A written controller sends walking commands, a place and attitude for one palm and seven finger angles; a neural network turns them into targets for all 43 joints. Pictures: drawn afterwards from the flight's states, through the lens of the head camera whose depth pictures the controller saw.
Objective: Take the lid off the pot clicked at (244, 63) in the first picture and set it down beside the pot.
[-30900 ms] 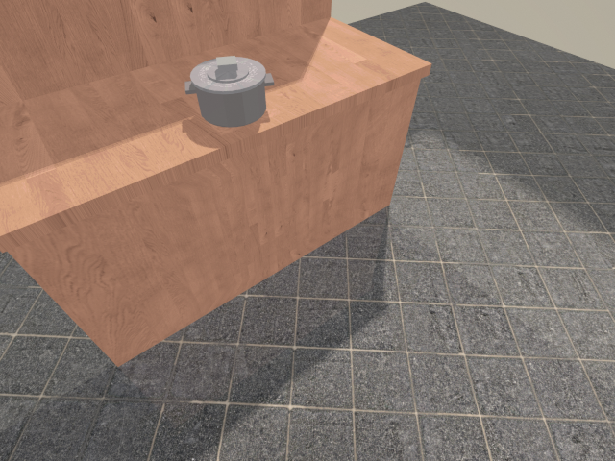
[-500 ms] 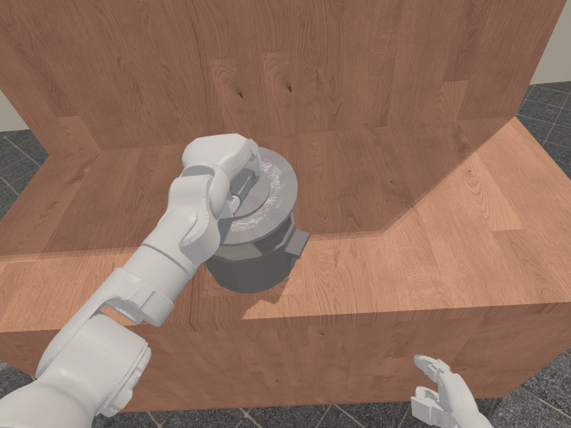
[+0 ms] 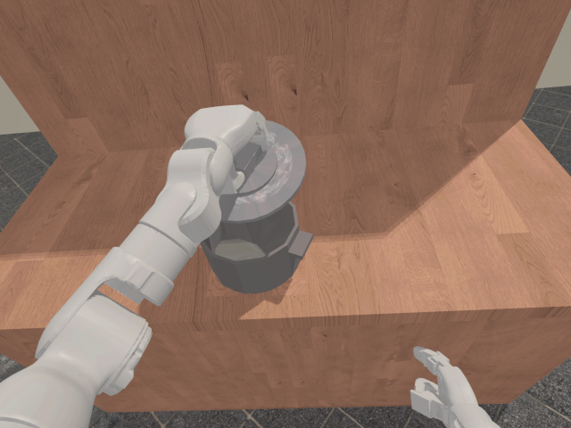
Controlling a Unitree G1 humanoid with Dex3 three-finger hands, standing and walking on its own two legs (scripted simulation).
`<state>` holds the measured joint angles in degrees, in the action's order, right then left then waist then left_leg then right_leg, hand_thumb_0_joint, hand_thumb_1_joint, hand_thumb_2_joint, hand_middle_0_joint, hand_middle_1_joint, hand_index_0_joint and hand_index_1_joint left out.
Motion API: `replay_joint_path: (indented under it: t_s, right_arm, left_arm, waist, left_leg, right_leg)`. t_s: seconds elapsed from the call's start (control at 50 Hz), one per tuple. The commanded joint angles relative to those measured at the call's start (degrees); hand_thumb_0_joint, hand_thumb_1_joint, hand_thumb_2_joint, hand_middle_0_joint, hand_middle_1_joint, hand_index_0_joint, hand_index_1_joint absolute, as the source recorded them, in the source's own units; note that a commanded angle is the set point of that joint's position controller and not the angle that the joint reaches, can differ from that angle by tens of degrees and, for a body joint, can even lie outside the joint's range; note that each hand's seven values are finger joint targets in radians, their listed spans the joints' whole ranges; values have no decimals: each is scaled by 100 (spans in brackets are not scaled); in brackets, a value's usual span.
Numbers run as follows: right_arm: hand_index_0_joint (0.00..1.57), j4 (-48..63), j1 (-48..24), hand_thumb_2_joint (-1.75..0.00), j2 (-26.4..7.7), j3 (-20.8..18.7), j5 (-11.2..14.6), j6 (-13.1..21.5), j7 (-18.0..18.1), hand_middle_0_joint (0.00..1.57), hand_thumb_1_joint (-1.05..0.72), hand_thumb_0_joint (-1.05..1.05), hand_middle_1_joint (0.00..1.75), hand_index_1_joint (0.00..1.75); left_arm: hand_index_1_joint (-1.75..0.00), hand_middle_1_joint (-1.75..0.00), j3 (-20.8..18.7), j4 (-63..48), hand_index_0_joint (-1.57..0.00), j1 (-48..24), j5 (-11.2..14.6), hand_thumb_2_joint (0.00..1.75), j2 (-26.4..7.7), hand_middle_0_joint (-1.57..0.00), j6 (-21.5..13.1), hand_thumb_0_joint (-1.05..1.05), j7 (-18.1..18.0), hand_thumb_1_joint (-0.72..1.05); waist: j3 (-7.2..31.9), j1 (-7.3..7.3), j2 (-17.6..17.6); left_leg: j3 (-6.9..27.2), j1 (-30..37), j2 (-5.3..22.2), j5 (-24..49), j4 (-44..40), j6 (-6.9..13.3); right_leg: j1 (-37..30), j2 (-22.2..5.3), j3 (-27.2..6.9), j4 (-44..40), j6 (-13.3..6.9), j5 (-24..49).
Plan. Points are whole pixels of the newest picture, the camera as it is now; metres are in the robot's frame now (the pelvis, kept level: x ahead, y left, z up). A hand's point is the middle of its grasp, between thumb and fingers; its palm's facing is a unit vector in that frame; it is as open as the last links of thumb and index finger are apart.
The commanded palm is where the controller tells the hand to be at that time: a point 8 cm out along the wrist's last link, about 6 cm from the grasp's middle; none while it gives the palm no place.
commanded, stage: lift the lid straight up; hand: left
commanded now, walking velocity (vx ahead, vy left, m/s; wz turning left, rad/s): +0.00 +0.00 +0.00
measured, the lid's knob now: (239, 156) +0.46 +0.09 +0.17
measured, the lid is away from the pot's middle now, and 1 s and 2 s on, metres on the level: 0.02 0.07 0.19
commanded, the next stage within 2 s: move the lid sideways beside the pot in 0.30 s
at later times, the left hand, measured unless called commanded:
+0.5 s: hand (231, 156) +0.42 +0.09 +0.20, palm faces -0.04 -0.07 -1.00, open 8.5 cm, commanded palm +0.39 +0.11 +0.26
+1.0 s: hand (175, 167) +0.42 +0.17 +0.18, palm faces -0.11 -0.06 -0.99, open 8.5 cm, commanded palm +0.39 +0.18 +0.26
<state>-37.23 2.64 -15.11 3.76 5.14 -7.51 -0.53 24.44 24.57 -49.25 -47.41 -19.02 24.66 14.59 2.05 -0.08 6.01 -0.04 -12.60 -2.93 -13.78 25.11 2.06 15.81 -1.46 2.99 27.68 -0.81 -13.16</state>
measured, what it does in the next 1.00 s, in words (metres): stands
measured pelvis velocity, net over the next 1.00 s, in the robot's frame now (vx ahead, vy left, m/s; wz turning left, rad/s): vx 0.00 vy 0.01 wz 0.01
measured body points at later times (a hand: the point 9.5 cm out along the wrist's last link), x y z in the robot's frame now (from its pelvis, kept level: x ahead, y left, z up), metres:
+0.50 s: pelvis +0.00 +0.00 +0.00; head +0.00 -0.05 +0.45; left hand +0.42 +0.09 +0.25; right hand +0.22 -0.21 -0.10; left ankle -0.01 +0.10 -0.74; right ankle +0.01 -0.11 -0.74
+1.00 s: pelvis +0.00 +0.01 +0.00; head +0.01 -0.04 +0.45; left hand +0.42 +0.17 +0.24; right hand +0.21 -0.21 -0.10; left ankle -0.01 +0.10 -0.74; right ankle +0.01 -0.11 -0.74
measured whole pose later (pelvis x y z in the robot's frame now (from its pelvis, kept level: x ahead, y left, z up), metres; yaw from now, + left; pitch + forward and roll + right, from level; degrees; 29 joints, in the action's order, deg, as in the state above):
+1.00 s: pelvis +0.00 +0.01 +0.00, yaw +0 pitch +2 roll +0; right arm -35.6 3.6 -16.3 4.1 5.5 -7.5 0.4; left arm 18.3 20.1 -45.2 -48.0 -27.6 23.2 20.0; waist 1.1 -0.5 5.6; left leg 0.3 -13.1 -3.2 -13.7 25.3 2.6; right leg 15.5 -1.7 3.4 26.6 -0.3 -12.6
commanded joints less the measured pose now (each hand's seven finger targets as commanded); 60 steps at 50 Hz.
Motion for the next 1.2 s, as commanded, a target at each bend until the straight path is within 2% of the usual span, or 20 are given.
replay_joint_path:
  t_s: [0.0, 0.08, 0.22, 0.28, 0.34, 0.38, 0.42, 0.46, 0.52, 0.54, 0.66, 0.72, 0.78, 0.84, 0.92, 0.98, 1.02, 1.06, 1.08, 1.18]
  right_arm:
    - [20, 957, -1073, -90, -427, -134, 36, 271, 10, 20, -90, 0, 30, 30]
    - [20, 997, -1027, -90, -447, -176, 1, 308, -23, 20, -90, 0, 30, 30]
    - [20, 1032, -1132, -90, -434, -154, 56, 117, -99, 20, -90, 0, 30, 30]
    - [20, 1094, -1154, -90, -470, -173, 28, 118, -96, 20, -90, 0, 30, 30]
    - [20, 1074, -1157, -90, -367, -160, 41, 197, -100, 20, -90, 0, 30, 30]
    - [20, 1069, -1083, -90, -423, -176, 12, 240, -111, 20, -90, 0, 30, 30]
    - [20, 961, -1071, -90, -444, -124, -6, 201, -58, 20, -90, 0, 30, 30]
    - [20, 925, -1056, -90, -452, -89, 8, 127, -40, 20, -90, 0, 30, 30]
    - [20, 1031, -1159, -90, -477, -112, 17, 78, -52, 20, -90, 0, 30, 30]
    - [20, 1066, -1175, -90, -459, -101, 27, 52, -67, 20, -90, 0, 30, 30]
    - [20, 1156, -1151, -90, -473, -117, 48, 106, -19, 20, -90, 0, 30, 30]
    - [20, 1102, -1073, -90, -495, -133, 38, 235, 48, 20, -90, 0, 30, 30]
    - [20, 1038, -943, -90, -565, -133, 35, 259, 98, 20, -90, 0, 30, 30]
    - [20, 1045, -956, -90, -547, -119, 63, 258, 106, 20, -90, 0, 30, 30]
    - [20, 1119, -958, -90, -570, -152, 66, 291, 87, 20, -90, 0, 30, 30]
    - [20, 1071, -780, -90, -674, -166, 41, 315, 138, 20, -90, 0, 30, 30]
    - [20, 1113, -797, -90, -607, -139, 52, 382, 166, 20, -90, 0, 30, 30]
    - [20, 1057, -708, -90, -615, -149, 46, 412, 175, 20, -90, 0, 30, 30]
    - [20, 1050, -635, -90, -680, -180, 31, 433, 164, 20, -90, 0, 30, 30]
    - [20, 1138, -614, -90, -692, -214, 29, 443, 105, 20, -90, 0, 30, 30]
  left_arm:
    - [-71, -69, -912, -1226, -91, -3342, -231, 138, -1109, -87, -102, 0, -316, 32]
    - [-71, -69, -1278, -1646, -91, -3432, -192, 138, -1483, -87, -148, 0, -310, 32]
    - [-71, -69, -793, -1228, -91, -2821, -188, 138, -807, -87, -51, 0, -141, 32]
    - [-71, -69, -1141, -1805, -91, -3129, -165, 138, -1301, -87, -114, 0, -166, 32]
    - [-71, -69, -822, -2102, -91, -3567, -237, 138, -1051, -87, -124, 0, -226, 32]
    - [-71, -69, -1254, -2165, -91, -3458, -184, 138, -1505, -87, -162, 0, -284, 32]
    - [-71, -69, -1460, -1644, -91, -3188, -291, 138, -1707, -87, -84, 0, -315, 32]
    - [-71, -69, -1306, -1315, -91, -2911, -269, 138, -1464, -87, -57, 0, -278, 32]
    - [-71, -69, -1341, -1217, -91, -2444, -261, 138, -1433, -87, -100, 0, -224, 32]
    - [-71, -69, -1108, -1348, -91, -2486, -231, 138, -1174, -87, -93, 0, -179, 32]
    - [-71, -69, -1269, -2037, -91, -3190, -333, 138, -1685, -87, -141, 0, -119, 32]
    - [-71, -69, -1628, -1904, -91, -3146, -323, 138, -2127, -87, -177, 0, -126, 32]
    - [-71, -69, -1745, -1643, -91, -2796, -216, 138, -2217, -87, -190, 0, -24, 32]
    - [-71, -69, -1429, -1368, -91, -2477, -226, 138, -1810, -87, -166, 0, 107, 32]
    - [-71, -69, -1364, -1679, -91, -2692, -247, 138, -1863, -87, -256, 0, 222, 32]
    - [-71, -69, -1935, -1668, -91, -2751, -274, 138, -2621, -87, -328, 0, 260, 32]
    - [-71, -69, -1804, -1978, -91, -3175, -346, 138, -2571, -87, -386, 0, 296, 32]
    - [-71, -69, -1779, -1737, -91, -2980, -315, 138, -2500, -87, -378, 0, 355, 32]
    - [-71, -69, -2031, -1698, -91, -2816, -255, 138, -2767, -87, -429, 0, 367, 32]
    - [-71, -69, -1984, -1805, -91, -2426, -212, 138, -2598, -87, -518, 0, 529, 32]
  waist:
    - [2162, 2, -892]
    - [2511, -70, -846]
    - [1942, -20, -1087]
    - [2280, -54, -900]
    - [2529, -7, -552]
    - [2636, -65, -684]
    - [2355, -122, -860]
    - [1994, -101, -1039]
    - [1954, -162, -1069]
    - [1956, -118, -1049]
    - [2341, -49, -581]
    - [2376, -84, -659]
    - [2140, -55, -766]
    - [1886, -38, -819]
    - [2041, -1, -507]
    - [2147, -14, -607]
    - [2291, -9, -453]
    - [2220, 10, -460]
    - [2241, 0, -479]
    - [2223, -39, -454]
  left_leg:
    - [118, 277, 140, 1289, -279, 81]
    - [190, 392, 144, 1665, -172, 95]
    - [91, 202, 174, 1437, -199, 70]
    - [123, 319, 143, 1579, -156, 88]
    - [181, 581, 153, 1803, -140, 78]
    - [239, 542, 164, 1910, -102, 77]
    - [162, 314, 178, 1681, -193, 61]
    - [117, 161, 202, 1549, -259, 36]
    - [82, 87, 219, 1442, -261, 42]
    - [75, 124, 202, 1408, -279, 42]
    - [143, 371, 184, 1518, -228, 75]
    - [198, 360, 178, 1443, -213, 105]
    - [181, 269, 167, 1378, -240, 97]
    - [175, 252, 178, 1325, -258, 99]
    - [250, 431, 161, 1394, -221, 108]
    - [274, 364, 158, 1368, -227, 127]
    - [312, 489, 140, 1504, -243, 125]
    - [333, 548, 149, 1665, -234, 125]
    - [332, 485, 144, 1637, -206, 135]
    - [351, 555, 152, 2004, -148, 130]
  right_leg:
    - [-1249, -76, -202, -145, -104, 1591]
    - [-1529, -130, -241, -68, -143, 2047]
    - [-1152, -94, -116, -139, -113, 1827]
    - [-1376, -123, -200, -82, -136, 1967]
    - [-1347, -66, -157, -24, -159, 2034]
    - [-1492, -76, -190, -15, -181, 2127]
    - [-1484, -73, -205, -81, -151, 2008]
    - [-1281, -86, -145, -136, -142, 1869]
    - [-1287, -106, -163, -132, -135, 1720]
    - [-1239, -109, -137, -149, -123, 1676]
    - [-1327, -96, -195, -117, -142, 1730]
    - [-1400, -81, -227, -148, -132, 1648]
    - [-1313, -125, -228, -220, -129, 1614]
    - [-1105, -93, -158, -238, -114, 1486]
    - [-1052, -78, -134, -214, -147, 1437]
    - [-1210, -101, -190, -247, -150, 1483]
    - [-1280, -69, -178, -212, -149, 1609]
    - [-1216, -57, -147, -225, -152, 1733]
    - [-1268, -84, -173, -236, -165, 1720]
    - [-1248, -101, -131, -194, -184, 1964]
